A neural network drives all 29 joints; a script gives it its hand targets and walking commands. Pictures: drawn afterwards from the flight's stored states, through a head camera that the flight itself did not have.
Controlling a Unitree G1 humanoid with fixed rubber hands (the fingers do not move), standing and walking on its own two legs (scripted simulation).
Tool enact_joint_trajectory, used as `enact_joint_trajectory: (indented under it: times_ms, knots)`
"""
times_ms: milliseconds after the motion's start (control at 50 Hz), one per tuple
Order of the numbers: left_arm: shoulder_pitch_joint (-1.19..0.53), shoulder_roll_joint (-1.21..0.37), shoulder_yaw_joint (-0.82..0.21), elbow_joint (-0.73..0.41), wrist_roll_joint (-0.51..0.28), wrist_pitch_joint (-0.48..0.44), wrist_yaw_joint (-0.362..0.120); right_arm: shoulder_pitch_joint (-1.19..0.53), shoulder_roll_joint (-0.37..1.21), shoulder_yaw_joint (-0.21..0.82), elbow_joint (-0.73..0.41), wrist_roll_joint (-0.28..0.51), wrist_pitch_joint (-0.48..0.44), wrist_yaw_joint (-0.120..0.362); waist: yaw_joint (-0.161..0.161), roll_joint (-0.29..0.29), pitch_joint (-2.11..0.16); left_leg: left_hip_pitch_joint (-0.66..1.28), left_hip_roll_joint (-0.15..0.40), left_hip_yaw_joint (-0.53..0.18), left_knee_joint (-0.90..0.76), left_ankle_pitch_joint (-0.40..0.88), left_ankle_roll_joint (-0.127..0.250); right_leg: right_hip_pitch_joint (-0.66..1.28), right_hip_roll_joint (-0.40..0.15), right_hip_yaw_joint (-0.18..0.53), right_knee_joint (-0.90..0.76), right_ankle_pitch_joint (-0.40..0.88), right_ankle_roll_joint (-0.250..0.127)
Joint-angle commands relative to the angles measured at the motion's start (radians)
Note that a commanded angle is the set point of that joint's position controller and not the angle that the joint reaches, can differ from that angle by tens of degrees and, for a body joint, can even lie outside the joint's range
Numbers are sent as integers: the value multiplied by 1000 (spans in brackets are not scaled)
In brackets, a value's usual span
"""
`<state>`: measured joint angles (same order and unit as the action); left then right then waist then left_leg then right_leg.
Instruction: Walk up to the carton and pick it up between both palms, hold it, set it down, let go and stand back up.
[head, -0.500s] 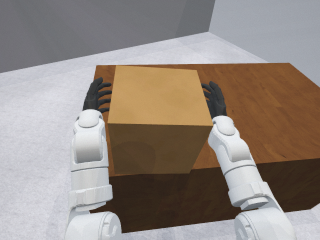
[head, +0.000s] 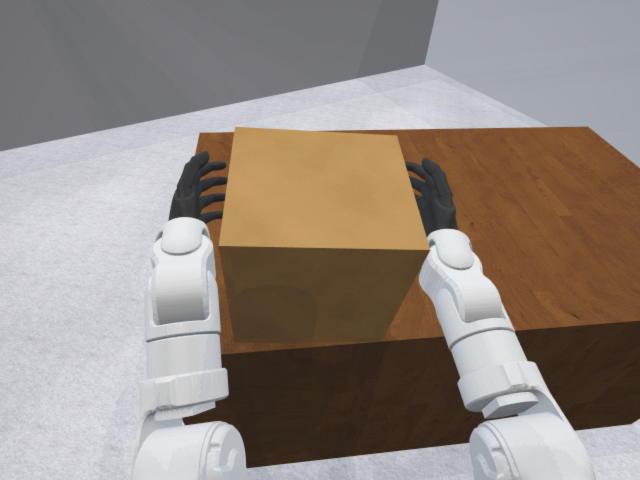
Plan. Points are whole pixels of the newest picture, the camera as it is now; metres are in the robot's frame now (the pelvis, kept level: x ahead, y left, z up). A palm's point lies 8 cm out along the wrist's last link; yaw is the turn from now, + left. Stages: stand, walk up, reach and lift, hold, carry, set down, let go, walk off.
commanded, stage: set down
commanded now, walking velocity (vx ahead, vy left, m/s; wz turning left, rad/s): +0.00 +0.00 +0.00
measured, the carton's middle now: (313, 241) +0.38 +0.01 +0.12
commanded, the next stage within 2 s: none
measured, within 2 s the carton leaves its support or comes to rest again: neither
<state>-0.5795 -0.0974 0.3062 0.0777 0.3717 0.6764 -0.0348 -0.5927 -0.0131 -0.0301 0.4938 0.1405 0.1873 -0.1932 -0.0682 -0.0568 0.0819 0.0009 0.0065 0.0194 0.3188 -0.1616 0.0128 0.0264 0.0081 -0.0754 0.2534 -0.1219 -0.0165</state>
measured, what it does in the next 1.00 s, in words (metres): stands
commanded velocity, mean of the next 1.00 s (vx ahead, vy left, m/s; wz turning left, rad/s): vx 0.00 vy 0.00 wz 0.00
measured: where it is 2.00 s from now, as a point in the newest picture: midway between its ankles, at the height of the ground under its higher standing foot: outside the picture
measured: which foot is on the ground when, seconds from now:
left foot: down 0.00-1.00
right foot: down 0.00-1.00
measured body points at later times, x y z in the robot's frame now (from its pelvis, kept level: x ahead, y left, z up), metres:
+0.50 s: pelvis +0.02 +0.00 +0.00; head +0.02 +0.03 +0.45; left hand +0.40 +0.15 +0.12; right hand +0.39 -0.15 +0.12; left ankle +0.02 +0.11 -0.75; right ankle +0.02 -0.11 -0.75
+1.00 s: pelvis +0.02 +0.00 +0.00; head +0.03 +0.02 +0.45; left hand +0.42 +0.15 +0.10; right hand +0.41 -0.15 +0.10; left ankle +0.02 +0.11 -0.75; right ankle +0.02 -0.11 -0.75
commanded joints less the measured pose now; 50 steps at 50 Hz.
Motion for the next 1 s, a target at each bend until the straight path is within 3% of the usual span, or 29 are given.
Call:
enact_joint_trajectory:
  times_ms: [0, 40, 100, 140, 180, 320, 400, 500, 600, 740, 840, 900, 980]
  knots:
    - [-572, -475, -491, -25, -143, -103, -133, -817, 519, 332, -292, -14, -144, 103, 9, 42, -422, 72, -10, 29, -45, 137, 0, 95, 20, -43, -9, 92, 53]
    - [-549, -459, -459, 27, -120, -142, -142, -770, 500, 284, -232, -62, -185, 110, -2, 40, -381, 56, -12, 35, -54, 109, 0, 92, 13, -49, -18, 86, 53]
    - [-527, -440, -418, 88, -81, -196, -155, -723, 481, 232, -158, -120, -253, 124, 11, 53, -324, 35, -10, 47, -79, 37, 6, 97, 3, -56, -25, 29, 51]
    - [-517, -442, -410, 100, -73, -227, -157, -709, 476, 213, -144, -153, -295, 130, 14, 44, -344, 32, -11, 51, -84, 54, 9, 115, 1, -60, -24, 48, 52]
    - [-496, -442, -408, 127, -73, -257, -156, -685, 469, 211, -127, -171, -331, 133, 12, 27, -350, 42, -10, 53, -68, 109, 2, 135, 6, -69, -17, 102, 55]
    - [-499, -483, -527, 56, -121, -342, -114, -684, 465, 279, -165, -139, -419, 120, 0, 70, -480, 123, -5, 30, 23, 373, -43, 155, 22, -73, 17, 324, 50]
    - [-499, -483, -547, 53, -141, -363, -89, -694, 478, 330, -185, -119, -415, 117, 17, 39, -518, 114, -7, 15, 28, 371, -39, 149, 15, -63, 21, 351, 58]
    - [-520, -483, -548, 59, -136, -373, -74, -686, 476, 320, -150, -109, -397, 127, 24, 73, -516, 102, -5, 18, 18, 331, -38, 130, 11, -55, 21, 333, 54]
    - [-505, -475, -469, 136, -99, -366, -84, -668, 473, 266, -71, -143, -386, 137, 36, 38, -453, 69, -4, 30, -13, 266, -27, 128, 9, -55, 8, 291, 56]
    - [-545, -477, -406, 232, -75, -412, -90, -670, 470, 169, 22, -208, -411, 154, 34, 50, -449, 54, -6, 45, -26, 225, -27, 109, 6, -63, -1, 260, 57]
    - [-605, -503, -399, 284, -85, -478, -71, -702, 494, 121, 81, -252, -451, 171, 44, 52, -516, 57, 0, 47, -16, 276, -36, 106, 14, -73, 13, 298, 52]
    - [-659, -498, -369, 374, -98, -509, -57, -717, 482, 42, 126, -284, -450, 192, 49, 70, -508, 28, 1, 59, -33, 214, -47, 69, 11, -70, -4, 207, 29]
    - [-691, -514, -344, 419, -96, -557, -40, -733, 506, 19, 166, -312, -459, 207, 58, 66, -568, 40, 3, 60, -15, 296, -54, 91, 15, -61, 6, 288, 30]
